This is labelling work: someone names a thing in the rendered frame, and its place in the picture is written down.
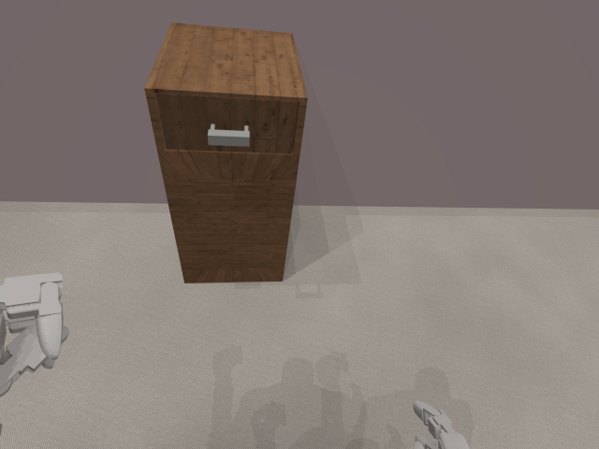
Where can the cabinet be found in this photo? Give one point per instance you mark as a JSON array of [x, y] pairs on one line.
[[230, 211]]

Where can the handle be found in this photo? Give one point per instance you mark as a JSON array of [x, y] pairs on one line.
[[229, 137]]

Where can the right robot hand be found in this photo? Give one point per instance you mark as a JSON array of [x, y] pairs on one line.
[[440, 427]]

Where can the drawer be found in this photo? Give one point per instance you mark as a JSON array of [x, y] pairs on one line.
[[186, 120]]

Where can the left robot hand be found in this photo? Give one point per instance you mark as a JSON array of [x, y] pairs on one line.
[[30, 305]]

